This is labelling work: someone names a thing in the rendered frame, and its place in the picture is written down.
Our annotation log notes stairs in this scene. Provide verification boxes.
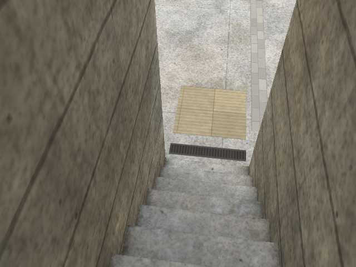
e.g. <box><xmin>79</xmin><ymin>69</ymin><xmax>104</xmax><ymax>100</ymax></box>
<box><xmin>109</xmin><ymin>158</ymin><xmax>280</xmax><ymax>267</ymax></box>

